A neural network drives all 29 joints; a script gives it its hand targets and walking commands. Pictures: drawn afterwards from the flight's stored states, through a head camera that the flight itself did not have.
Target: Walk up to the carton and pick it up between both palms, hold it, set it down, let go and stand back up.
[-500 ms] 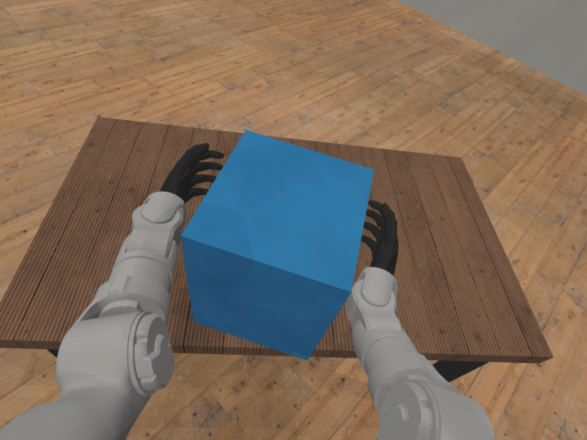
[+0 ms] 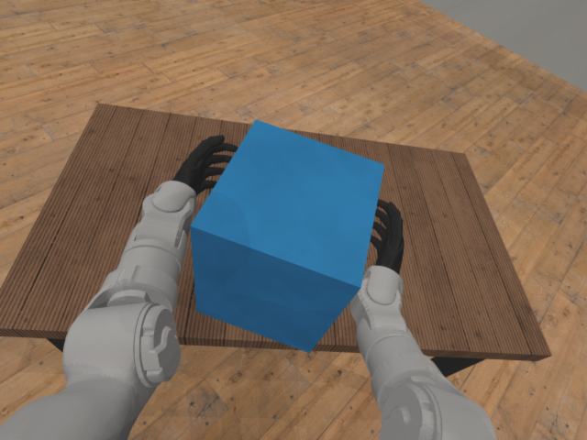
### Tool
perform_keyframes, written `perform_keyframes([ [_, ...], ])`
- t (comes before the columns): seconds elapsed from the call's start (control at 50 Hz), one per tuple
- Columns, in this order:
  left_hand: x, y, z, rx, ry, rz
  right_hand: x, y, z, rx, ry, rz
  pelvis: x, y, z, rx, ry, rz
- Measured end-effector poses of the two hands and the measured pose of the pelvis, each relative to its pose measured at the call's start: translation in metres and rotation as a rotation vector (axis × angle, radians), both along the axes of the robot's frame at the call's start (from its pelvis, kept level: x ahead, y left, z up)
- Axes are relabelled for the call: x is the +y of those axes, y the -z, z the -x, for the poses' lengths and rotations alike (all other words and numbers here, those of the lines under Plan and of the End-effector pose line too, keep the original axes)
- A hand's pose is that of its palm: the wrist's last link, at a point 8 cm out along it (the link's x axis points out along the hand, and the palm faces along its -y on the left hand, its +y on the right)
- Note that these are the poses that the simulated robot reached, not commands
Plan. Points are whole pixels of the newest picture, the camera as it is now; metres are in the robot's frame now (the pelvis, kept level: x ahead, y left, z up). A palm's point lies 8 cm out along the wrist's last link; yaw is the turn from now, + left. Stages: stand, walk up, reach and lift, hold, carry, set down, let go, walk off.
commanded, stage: reach and lift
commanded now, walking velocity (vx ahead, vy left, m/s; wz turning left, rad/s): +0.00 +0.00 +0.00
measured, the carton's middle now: (284, 243) +0.41 +0.01 +0.00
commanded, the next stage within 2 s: none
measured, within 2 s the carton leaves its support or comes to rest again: leaves its support in 0.36 s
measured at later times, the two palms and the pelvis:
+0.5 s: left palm (207, 181) +0.45 +0.12 +0.09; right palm (399, 265) +0.36 -0.15 +0.05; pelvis +0.01 -0.01 +0.00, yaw +0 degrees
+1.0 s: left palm (222, 175) +0.43 +0.10 +0.12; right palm (427, 250) +0.36 -0.18 +0.08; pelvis +0.02 -0.03 +0.01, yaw -2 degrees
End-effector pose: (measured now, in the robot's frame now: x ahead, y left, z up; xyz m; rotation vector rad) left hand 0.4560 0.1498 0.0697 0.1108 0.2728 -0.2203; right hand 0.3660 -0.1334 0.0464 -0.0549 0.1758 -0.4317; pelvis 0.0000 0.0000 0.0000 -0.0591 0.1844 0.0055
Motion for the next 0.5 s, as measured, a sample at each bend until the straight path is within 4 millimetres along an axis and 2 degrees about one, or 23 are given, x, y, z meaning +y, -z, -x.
perform_keyframes([
  [0.32, -0.01, -0.007, 0.002, -0.005, 0.021, -0.016, -0.005, 0.001, 0.003, -0.008, -0.002, -0.009, -0.003, -0.001, -0.002, -0.003, 0.005, 0.001],
  [0.5, -0.026, -0.018, 0.008, -0.009, 0.001, -0.02, -0.019, 0.0, 0.007, -0.007, -0.013, -0.016, -0.01, -0.005, -0.005, -0.034, 0.005, -0.008],
])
